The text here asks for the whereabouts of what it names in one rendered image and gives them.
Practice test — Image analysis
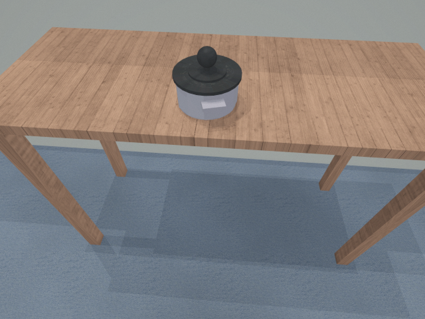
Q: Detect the lid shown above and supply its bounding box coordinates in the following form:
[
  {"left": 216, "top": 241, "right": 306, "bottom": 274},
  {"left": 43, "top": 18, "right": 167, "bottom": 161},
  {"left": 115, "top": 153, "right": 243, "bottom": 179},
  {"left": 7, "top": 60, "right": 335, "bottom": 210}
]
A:
[{"left": 172, "top": 55, "right": 242, "bottom": 96}]

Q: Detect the knob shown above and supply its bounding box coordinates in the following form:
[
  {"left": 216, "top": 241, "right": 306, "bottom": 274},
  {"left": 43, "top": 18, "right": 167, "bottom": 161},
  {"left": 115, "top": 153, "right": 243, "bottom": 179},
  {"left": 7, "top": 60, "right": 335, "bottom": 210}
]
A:
[{"left": 197, "top": 46, "right": 217, "bottom": 68}]

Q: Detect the table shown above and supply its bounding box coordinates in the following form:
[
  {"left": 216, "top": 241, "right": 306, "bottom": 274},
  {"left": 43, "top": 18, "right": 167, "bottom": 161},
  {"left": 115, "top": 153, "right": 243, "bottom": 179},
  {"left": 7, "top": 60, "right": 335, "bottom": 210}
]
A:
[{"left": 0, "top": 27, "right": 425, "bottom": 265}]

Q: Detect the pot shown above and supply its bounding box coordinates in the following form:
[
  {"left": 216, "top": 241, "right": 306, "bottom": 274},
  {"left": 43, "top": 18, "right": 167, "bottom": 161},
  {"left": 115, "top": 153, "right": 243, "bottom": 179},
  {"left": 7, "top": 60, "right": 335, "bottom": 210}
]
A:
[{"left": 176, "top": 85, "right": 238, "bottom": 120}]

